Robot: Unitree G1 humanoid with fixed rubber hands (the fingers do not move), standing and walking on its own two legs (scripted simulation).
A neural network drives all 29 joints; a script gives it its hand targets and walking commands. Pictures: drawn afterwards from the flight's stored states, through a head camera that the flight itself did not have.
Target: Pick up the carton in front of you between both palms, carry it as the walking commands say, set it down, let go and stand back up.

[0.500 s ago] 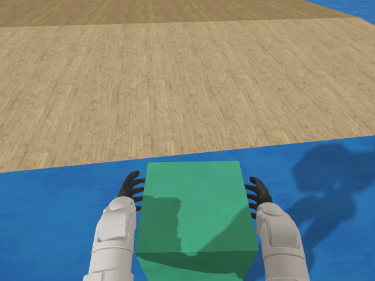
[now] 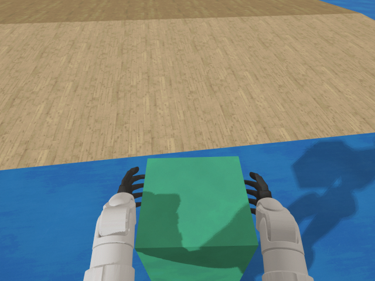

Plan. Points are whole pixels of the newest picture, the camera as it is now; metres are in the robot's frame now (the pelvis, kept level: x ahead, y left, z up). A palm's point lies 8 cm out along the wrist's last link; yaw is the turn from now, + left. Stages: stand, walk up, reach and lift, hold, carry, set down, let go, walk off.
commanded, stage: hold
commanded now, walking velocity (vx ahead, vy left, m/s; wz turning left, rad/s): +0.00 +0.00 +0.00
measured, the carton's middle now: (194, 223) +0.29 +0.00 -0.03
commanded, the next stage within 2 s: carry in 0.04 s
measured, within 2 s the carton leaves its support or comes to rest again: neither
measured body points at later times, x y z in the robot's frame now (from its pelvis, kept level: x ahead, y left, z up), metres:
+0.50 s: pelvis +0.13 +0.01 +0.00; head +0.12 +0.01 +0.45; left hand +0.42 +0.17 +0.08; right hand +0.42 -0.14 +0.08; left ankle +0.02 +0.12 -0.75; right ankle +0.20 -0.09 -0.73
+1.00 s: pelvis +0.44 +0.05 -0.03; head +0.43 +0.06 +0.42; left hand +0.71 +0.22 +0.05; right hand +0.72 -0.08 +0.05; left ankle +0.52 +0.14 -0.75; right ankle +0.24 -0.08 -0.71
